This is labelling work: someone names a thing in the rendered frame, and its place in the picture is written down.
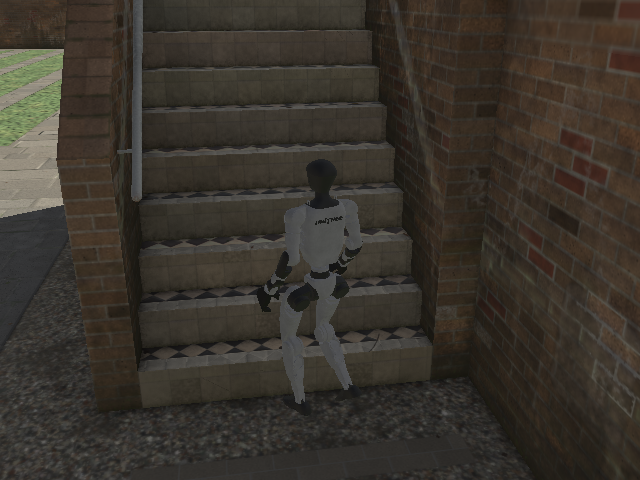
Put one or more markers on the stairs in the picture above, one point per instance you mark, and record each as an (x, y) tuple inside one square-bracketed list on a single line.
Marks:
[(239, 96)]

